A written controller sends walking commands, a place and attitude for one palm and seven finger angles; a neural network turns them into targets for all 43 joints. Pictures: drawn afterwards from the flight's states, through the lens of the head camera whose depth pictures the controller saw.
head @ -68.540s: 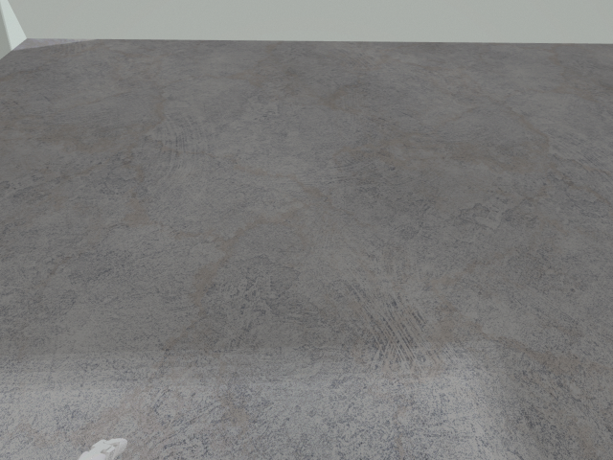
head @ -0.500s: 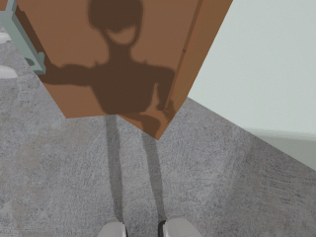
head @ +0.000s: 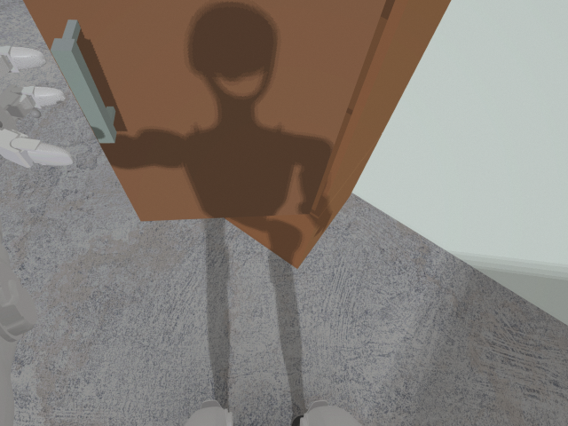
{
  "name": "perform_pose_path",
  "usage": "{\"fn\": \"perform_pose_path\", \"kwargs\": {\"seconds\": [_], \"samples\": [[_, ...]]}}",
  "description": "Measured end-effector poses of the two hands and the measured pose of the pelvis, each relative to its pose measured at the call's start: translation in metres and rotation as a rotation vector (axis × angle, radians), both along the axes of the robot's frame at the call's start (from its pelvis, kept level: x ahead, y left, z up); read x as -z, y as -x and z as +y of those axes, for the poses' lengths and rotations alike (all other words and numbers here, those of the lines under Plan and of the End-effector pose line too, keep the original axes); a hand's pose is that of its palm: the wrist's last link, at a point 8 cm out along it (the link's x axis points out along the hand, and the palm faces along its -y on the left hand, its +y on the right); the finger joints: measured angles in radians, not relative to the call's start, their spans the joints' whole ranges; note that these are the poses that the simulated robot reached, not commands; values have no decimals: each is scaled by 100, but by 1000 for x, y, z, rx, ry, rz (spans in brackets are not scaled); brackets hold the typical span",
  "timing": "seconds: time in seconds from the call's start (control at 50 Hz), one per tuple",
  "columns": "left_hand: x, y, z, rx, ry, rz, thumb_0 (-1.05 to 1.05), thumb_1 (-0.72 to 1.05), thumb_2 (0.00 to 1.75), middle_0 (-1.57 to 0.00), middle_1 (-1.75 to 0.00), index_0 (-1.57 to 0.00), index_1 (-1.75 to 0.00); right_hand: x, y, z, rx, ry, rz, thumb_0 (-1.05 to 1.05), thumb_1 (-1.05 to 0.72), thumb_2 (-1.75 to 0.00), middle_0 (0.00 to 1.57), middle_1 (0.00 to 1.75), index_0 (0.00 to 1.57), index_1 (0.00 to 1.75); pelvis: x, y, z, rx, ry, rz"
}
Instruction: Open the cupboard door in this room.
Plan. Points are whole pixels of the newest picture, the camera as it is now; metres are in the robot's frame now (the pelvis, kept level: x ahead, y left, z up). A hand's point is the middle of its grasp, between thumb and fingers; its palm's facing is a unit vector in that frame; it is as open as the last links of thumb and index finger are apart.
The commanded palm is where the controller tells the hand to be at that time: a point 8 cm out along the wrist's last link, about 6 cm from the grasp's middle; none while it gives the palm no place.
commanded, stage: move the hooked fingers beside the handle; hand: left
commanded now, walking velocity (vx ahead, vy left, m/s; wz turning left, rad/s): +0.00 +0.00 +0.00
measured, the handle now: (91, 87) +0.55 +0.23 +0.11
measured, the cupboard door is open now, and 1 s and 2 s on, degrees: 41 41 41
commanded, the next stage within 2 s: slide the fingers in behind the handle in 0.38 s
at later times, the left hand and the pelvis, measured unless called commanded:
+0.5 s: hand (40, 104) +0.51 +0.28 +0.12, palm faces +0.03 -1.00 -0.01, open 13.9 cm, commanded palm +0.49 +0.32 +0.11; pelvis -0.01 +0.00 -0.01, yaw -1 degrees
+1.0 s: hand (49, 107) +0.50 +0.27 +0.12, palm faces +0.07 -1.00 +0.00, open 14.3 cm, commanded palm +0.49 +0.28 +0.11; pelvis +0.00 +0.00 +0.00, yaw +1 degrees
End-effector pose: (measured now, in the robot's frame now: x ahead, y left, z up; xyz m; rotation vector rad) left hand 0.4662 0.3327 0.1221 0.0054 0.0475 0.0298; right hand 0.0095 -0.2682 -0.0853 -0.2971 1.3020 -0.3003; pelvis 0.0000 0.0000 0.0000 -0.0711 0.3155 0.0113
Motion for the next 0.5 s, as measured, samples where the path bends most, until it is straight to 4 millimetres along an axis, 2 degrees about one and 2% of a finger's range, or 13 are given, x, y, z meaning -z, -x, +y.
{"fn": "perform_pose_path", "kwargs": {"seconds": [0.14,0.38,0.5], "samples": [[-3,0,-1,-10,9,-25,-1,-50,30,-30,-120,-30,-120,1,9,-2,-2,8,7,0,-91,-89,20,30,21,30,2,8,-2,-4,1,0],[-1,-12,-2,1,9,-10,-1,-50,30,-30,-120,-30,-120,-1,54,-3,49,28,108,0,-91,-89,20,30,21,30,6,13,-3,4,4,26],[3,-19,1,-4,-3,2,-1,-50,30,-30,-120,-30,-120,-4,68,-1,76,33,144,1,-91,-89,20,30,21,30,7,12,-2,11,7,40]]}}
